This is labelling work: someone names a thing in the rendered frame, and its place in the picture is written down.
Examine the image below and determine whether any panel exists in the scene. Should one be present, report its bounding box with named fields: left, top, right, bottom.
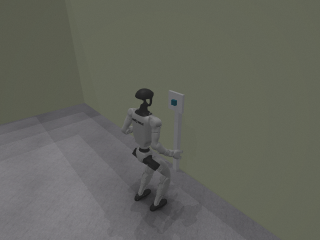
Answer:
left=168, top=90, right=185, bottom=171

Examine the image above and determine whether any left robot foot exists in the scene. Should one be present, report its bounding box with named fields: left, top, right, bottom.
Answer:
left=134, top=189, right=151, bottom=201

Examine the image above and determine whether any right robot shin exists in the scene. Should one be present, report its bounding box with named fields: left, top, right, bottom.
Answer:
left=154, top=177, right=172, bottom=206

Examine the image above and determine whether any left robot upper arm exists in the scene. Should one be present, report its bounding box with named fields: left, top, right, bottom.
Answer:
left=121, top=108, right=137, bottom=135

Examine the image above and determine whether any button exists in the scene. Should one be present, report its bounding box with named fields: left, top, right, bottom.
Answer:
left=171, top=99, right=177, bottom=106

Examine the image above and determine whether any right robot forearm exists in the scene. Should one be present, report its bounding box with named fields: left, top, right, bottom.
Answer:
left=156, top=143, right=175, bottom=157

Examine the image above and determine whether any right robot upper arm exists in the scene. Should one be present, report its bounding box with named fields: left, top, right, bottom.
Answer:
left=149, top=116, right=162, bottom=151

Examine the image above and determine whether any right robot hand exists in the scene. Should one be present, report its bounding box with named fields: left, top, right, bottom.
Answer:
left=173, top=149, right=183, bottom=160

